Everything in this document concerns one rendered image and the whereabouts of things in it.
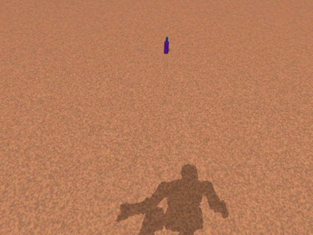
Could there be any bottle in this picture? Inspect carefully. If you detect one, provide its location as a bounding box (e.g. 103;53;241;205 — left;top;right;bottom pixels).
164;37;169;54

